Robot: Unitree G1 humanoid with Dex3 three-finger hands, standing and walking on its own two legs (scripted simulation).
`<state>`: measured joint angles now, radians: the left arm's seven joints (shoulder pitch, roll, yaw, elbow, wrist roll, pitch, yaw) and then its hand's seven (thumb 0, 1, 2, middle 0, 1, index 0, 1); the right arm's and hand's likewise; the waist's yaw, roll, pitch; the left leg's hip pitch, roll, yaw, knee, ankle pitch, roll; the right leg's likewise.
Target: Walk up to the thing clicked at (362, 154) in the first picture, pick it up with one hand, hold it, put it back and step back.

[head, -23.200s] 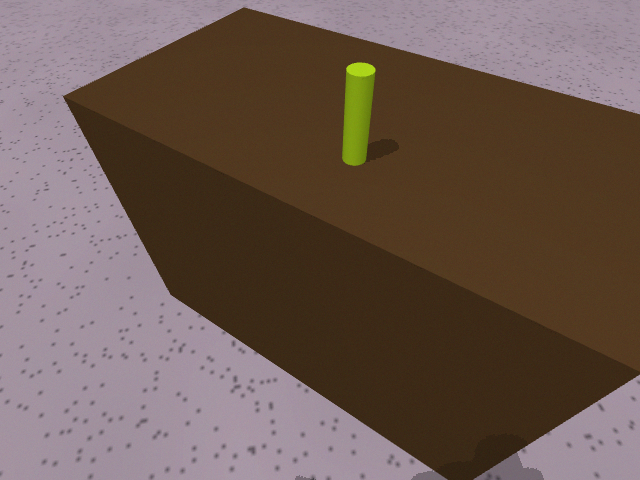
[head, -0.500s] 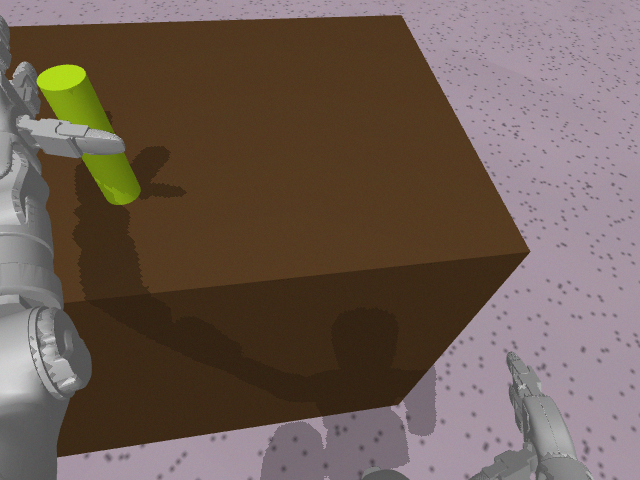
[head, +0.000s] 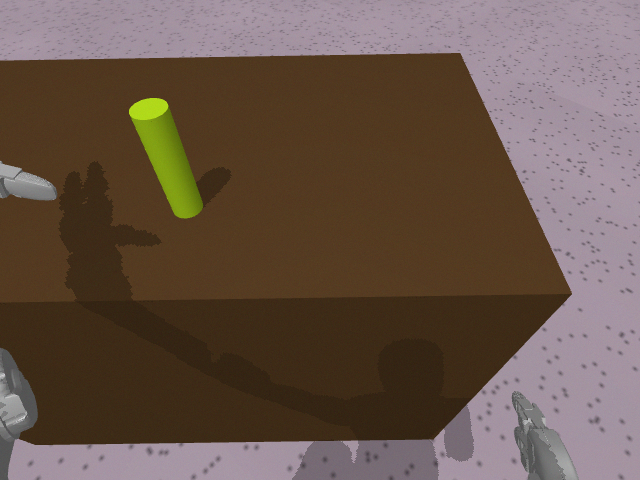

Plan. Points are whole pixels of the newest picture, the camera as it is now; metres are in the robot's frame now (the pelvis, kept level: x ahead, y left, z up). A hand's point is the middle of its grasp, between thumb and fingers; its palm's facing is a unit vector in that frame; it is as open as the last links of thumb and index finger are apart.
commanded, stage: sink last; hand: left
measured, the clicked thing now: (170, 164) +0.50 +0.19 +0.13
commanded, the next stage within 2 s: home in 0.92 s
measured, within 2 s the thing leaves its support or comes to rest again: neither
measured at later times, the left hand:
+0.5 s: hand out of the picture +0.21 +0.25 +0.21, palm faces +0.43 -0.81 -0.39, open 17.4 cm
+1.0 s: hand out of the picture +0.14 +0.25 +0.21, palm faces +0.46 -0.77 -0.45, open 17.5 cm
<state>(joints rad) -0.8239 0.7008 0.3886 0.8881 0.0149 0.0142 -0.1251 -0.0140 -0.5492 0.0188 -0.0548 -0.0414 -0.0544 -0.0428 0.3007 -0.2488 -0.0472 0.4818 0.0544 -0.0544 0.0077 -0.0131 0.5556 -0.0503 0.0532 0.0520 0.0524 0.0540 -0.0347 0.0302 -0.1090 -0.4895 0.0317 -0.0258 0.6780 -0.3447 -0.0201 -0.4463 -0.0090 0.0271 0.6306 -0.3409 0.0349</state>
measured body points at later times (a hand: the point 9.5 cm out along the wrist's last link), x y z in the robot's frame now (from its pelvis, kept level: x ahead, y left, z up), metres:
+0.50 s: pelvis -0.01 -0.01 +0.01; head -0.02 -0.03 +0.45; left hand +0.18 +0.30 +0.23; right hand +0.15 -0.28 -0.08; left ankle -0.01 +0.13 -0.72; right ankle -0.02 -0.15 -0.72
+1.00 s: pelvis -0.04 -0.02 +0.01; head -0.05 -0.04 +0.46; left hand +0.11 +0.29 +0.23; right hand +0.13 -0.28 -0.05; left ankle -0.01 +0.13 -0.72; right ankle -0.02 -0.15 -0.72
